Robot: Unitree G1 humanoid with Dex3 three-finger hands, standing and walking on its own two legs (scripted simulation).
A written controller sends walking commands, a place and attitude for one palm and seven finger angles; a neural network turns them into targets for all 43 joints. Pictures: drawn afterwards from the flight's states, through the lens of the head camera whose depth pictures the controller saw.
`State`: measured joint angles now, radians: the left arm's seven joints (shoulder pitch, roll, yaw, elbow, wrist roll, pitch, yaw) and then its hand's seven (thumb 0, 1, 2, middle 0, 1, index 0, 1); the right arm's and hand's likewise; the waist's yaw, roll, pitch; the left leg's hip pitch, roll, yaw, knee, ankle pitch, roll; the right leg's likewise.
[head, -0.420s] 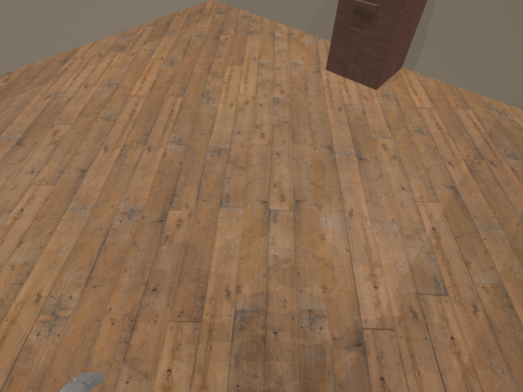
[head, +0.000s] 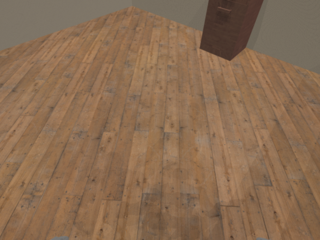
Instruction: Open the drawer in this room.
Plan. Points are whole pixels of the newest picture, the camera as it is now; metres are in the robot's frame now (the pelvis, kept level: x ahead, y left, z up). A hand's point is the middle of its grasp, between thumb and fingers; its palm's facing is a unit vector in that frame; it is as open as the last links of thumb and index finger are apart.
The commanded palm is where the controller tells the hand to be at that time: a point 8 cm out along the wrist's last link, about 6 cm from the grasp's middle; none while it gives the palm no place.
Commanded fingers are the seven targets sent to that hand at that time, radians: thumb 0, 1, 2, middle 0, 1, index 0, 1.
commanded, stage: stand and wait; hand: left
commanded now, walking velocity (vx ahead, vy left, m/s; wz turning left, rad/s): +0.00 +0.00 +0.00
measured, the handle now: out of the picture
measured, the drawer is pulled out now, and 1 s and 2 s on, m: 0.00 0.00 0.00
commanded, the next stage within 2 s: turn or walk to find it in 0.48 s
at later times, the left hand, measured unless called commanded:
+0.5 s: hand out of the picture +0.06 +0.24 -0.15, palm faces -0.03 -0.94 -0.34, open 7.4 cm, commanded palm none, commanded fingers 0.00 0.90 0.90 -0.20 -0.30 -0.20 -0.30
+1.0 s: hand out of the picture -0.02 +0.20 -0.18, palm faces +0.01 -0.98 -0.22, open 7.4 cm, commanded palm none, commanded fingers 0.00 0.90 0.90 -0.20 -0.30 -0.20 -0.30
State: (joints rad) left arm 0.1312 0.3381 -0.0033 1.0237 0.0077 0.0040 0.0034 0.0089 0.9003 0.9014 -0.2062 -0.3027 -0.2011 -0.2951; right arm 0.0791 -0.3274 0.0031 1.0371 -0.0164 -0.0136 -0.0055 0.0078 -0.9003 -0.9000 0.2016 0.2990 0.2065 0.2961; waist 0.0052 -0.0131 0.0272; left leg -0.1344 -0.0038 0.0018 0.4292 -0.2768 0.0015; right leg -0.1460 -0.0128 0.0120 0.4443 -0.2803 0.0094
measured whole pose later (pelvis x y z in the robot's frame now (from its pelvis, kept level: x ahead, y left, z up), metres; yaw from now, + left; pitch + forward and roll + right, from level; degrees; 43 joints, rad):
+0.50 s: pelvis -0.03 -0.01 +0.00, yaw +0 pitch -2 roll +0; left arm 0.13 0.35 0.00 1.08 0.01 0.00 0.00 0.01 0.90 0.90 -0.21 -0.30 -0.20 -0.29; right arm 0.12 -0.34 0.01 1.11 -0.01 -0.01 0.00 0.01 -0.90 -0.90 0.20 0.30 0.21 0.30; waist 0.00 0.00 0.03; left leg -0.13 0.01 0.00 0.37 -0.21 -0.01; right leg -0.14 0.00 0.01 0.39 -0.21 0.00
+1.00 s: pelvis -0.02 +0.00 +0.00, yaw -1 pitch +0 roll -1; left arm 0.30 0.23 0.01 1.08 0.02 0.02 -0.01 0.01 0.90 0.90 -0.20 -0.30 -0.20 -0.29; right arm 0.23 -0.22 0.01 1.10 -0.03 0.00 0.01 0.01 -0.90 -0.90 0.20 0.30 0.20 0.30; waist 0.02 0.00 -0.01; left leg -0.22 0.02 0.01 0.55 -0.36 0.00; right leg -0.21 0.01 0.02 0.50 -0.31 -0.01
